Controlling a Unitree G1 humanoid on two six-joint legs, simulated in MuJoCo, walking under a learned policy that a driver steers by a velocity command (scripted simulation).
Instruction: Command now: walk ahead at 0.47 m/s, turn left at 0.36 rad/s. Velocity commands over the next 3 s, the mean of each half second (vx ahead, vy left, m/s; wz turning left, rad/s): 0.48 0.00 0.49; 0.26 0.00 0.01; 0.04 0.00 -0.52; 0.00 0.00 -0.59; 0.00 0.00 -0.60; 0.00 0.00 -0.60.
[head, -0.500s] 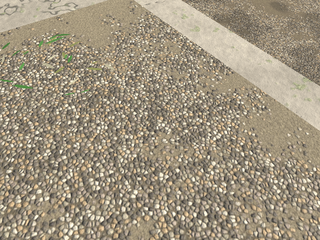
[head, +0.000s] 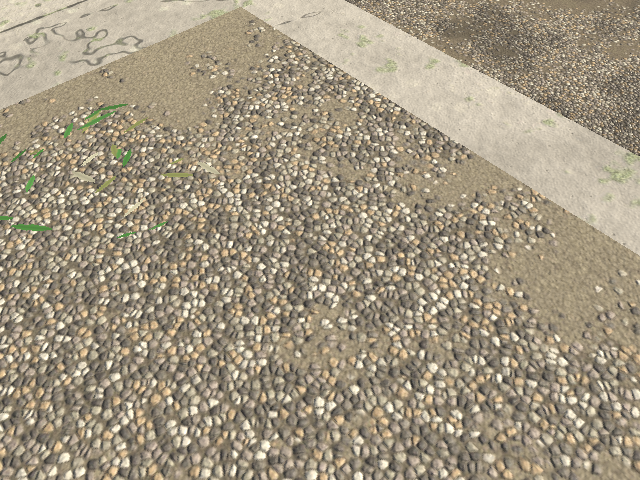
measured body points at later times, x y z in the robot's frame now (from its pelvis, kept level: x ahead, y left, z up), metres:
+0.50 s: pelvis +0.26 +0.06 -0.01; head +0.28 +0.07 +0.44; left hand +0.32 +0.34 -0.12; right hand +0.38 -0.20 -0.13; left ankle +0.25 +0.09 -0.75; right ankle +0.36 -0.11 -0.67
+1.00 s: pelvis +0.47 +0.06 -0.01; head +0.52 +0.06 +0.44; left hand +0.47 +0.34 -0.13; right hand +0.64 -0.16 -0.15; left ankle +0.41 +0.19 -0.67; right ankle +0.57 +0.03 -0.75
